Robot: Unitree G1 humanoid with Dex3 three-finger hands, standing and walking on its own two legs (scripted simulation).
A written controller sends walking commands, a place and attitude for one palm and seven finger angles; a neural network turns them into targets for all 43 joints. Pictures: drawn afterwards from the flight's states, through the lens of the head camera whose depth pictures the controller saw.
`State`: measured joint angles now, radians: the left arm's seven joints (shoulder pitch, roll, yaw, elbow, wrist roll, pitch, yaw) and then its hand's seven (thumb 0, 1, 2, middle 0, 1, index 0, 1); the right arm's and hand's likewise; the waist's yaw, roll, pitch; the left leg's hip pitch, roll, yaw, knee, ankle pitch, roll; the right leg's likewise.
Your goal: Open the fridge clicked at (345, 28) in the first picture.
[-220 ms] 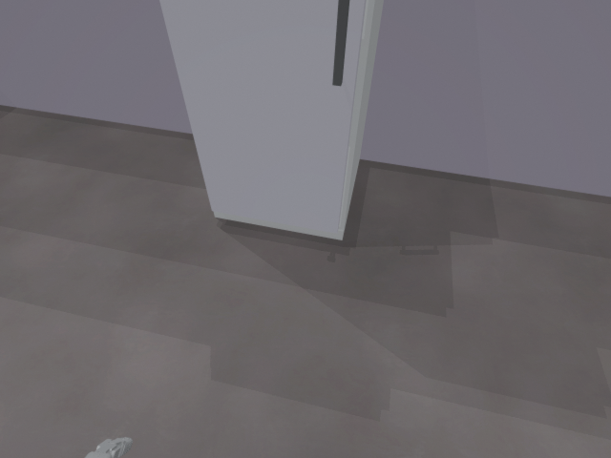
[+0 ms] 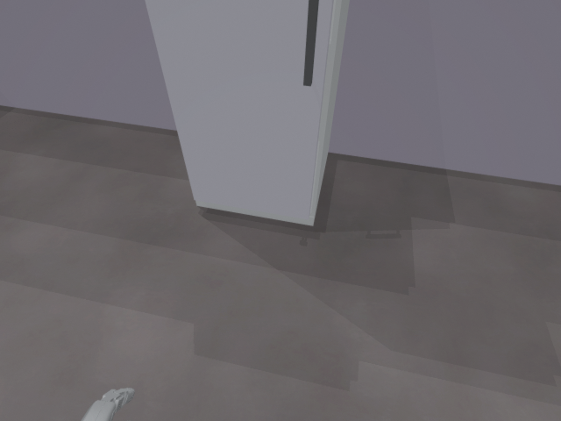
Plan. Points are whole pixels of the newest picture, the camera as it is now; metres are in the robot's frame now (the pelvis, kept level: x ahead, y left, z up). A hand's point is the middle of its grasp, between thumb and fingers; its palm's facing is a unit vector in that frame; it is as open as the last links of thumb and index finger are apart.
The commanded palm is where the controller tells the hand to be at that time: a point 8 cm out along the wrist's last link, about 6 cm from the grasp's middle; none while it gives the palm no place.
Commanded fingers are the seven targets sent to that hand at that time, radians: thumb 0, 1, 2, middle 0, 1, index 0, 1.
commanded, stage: stand and wait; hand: right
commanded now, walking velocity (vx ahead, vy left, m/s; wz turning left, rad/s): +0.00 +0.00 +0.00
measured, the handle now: (313, 23) +1.06 -0.03 +0.15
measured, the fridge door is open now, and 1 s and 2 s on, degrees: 0 0 0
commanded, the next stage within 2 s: look at it before walking up in 0.60 s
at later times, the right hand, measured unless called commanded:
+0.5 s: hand out of the picture +0.06 -0.24 -0.15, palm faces -0.03 +0.94 -0.33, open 7.4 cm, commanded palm none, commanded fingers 0.00 -0.90 -0.90 0.20 0.30 0.20 0.30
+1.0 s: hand out of the picture +0.06 -0.23 -0.15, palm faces -0.04 +0.95 -0.32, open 7.4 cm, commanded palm none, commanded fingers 0.00 -0.90 -0.90 0.20 0.30 0.20 0.30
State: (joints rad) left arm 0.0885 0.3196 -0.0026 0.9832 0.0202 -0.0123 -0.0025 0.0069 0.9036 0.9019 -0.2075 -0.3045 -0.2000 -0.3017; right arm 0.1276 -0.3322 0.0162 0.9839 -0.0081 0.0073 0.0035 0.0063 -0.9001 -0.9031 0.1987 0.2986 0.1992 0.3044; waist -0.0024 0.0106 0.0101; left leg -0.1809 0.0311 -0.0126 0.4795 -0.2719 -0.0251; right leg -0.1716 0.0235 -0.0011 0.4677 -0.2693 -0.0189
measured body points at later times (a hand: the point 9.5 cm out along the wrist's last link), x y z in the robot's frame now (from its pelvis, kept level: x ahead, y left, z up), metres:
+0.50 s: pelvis -0.02 +0.01 +0.01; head -0.01 +0.01 +0.45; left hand +0.06 +0.31 -0.13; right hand +0.06 -0.28 -0.13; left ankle -0.01 +0.14 -0.74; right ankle -0.01 -0.11 -0.74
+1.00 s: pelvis -0.02 +0.01 +0.01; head -0.01 +0.01 +0.46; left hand +0.06 +0.31 -0.13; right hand +0.06 -0.28 -0.13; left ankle -0.01 +0.14 -0.74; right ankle -0.01 -0.11 -0.74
